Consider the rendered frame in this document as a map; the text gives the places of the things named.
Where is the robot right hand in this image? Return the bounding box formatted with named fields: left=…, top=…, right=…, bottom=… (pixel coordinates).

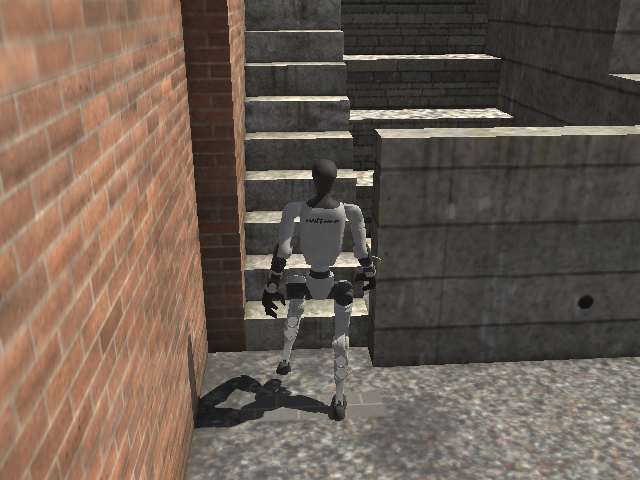
left=355, top=269, right=378, bottom=291

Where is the right robot forearm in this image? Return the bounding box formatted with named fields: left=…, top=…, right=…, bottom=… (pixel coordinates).
left=358, top=244, right=376, bottom=277

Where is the left robot upper arm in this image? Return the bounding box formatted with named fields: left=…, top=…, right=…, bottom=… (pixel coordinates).
left=277, top=202, right=302, bottom=259

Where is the right robot upper arm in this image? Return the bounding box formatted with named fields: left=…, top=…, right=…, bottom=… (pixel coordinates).
left=344, top=203, right=368, bottom=259

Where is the left robot shin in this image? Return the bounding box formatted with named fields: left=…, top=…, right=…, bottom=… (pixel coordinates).
left=281, top=299, right=301, bottom=365

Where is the right robot thigh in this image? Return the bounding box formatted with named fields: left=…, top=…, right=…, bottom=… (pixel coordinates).
left=332, top=280, right=354, bottom=354

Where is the robot left hand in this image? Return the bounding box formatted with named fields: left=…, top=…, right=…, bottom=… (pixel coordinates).
left=262, top=289, right=286, bottom=318

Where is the left robot forearm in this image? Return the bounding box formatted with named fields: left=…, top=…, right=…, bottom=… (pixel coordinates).
left=265, top=243, right=287, bottom=293

